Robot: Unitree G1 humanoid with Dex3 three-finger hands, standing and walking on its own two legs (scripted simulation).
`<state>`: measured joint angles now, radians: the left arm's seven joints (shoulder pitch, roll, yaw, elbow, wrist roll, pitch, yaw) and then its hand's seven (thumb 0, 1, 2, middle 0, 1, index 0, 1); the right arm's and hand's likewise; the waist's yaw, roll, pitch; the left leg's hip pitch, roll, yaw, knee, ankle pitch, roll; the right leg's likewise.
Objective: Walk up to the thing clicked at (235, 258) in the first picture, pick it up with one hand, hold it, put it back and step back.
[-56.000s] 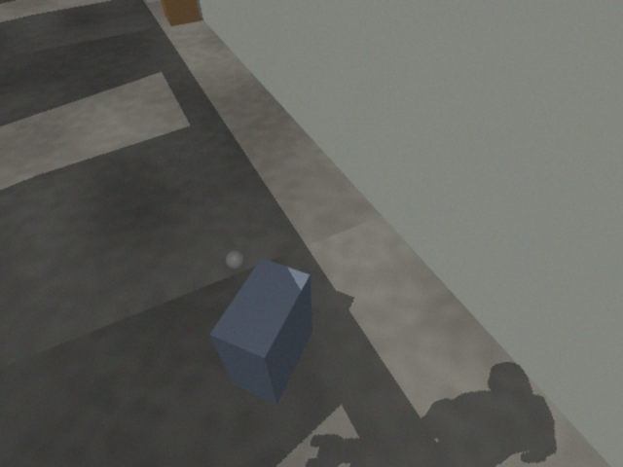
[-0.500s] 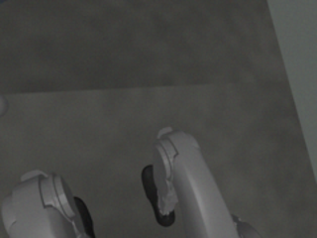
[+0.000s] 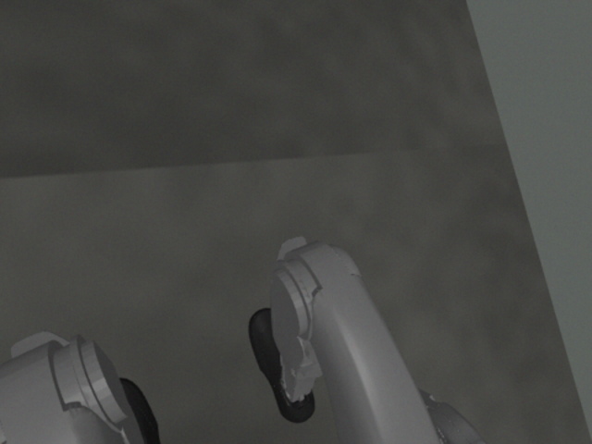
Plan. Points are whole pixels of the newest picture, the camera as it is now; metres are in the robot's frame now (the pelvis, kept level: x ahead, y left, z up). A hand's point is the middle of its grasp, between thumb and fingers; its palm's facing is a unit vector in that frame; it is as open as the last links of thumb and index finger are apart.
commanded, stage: rest palm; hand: left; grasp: from above
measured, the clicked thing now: out of the picture +0.50 +0.31 -0.27
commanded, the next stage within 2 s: close in 0.96 s
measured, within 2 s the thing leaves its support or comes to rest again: neither
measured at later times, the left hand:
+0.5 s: hand out of the picture +0.49 +0.30 -0.23, palm faces -0.45 -0.11 -0.88, open 13.9 cm
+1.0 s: hand out of the picture +0.49 +0.30 -0.25, palm faces -0.46 -0.12 -0.88, open 13.4 cm
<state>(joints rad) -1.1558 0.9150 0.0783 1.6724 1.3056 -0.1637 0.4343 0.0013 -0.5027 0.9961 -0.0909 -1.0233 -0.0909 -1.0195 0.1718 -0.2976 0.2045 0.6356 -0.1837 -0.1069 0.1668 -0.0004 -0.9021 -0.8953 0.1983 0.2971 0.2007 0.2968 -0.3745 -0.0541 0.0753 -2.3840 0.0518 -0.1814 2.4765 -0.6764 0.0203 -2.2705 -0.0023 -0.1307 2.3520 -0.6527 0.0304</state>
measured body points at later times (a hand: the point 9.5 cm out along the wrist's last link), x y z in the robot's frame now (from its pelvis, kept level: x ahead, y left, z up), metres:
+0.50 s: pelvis +0.01 +0.00 -0.01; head +0.28 +0.11 +0.33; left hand +0.51 +0.31 -0.18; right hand +0.03 -0.25 -0.07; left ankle +0.07 +0.13 -0.28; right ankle +0.11 -0.12 -0.28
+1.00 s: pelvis +0.01 +0.00 -0.01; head +0.30 +0.11 +0.31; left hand +0.51 +0.30 -0.20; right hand +0.04 -0.25 -0.06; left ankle +0.07 +0.13 -0.28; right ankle +0.11 -0.12 -0.28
